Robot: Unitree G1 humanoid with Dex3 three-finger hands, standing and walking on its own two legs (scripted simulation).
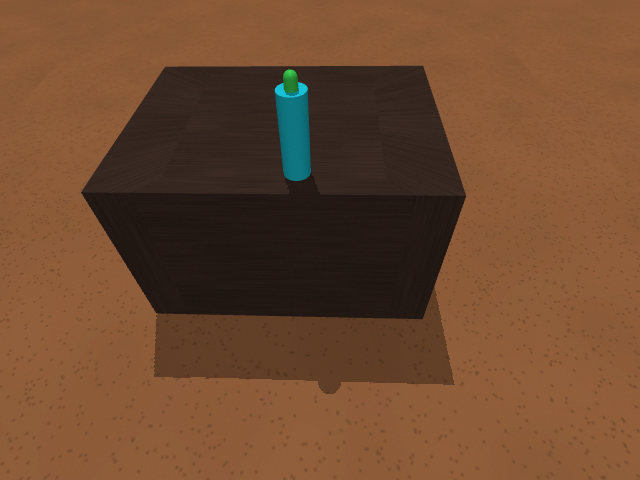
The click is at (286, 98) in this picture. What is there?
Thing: necked bottle
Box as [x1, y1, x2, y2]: [275, 69, 310, 180]
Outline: 289,69 286,70 283,74 283,82 275,88 275,98 283,173 289,179 300,180 307,177 310,173 307,88 304,84 297,81 296,73 293,70
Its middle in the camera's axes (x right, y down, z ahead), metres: -0.06 -0.27 +0.94
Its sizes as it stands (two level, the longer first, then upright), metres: 0.075 0.075 0.278
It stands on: a support 0.60 m high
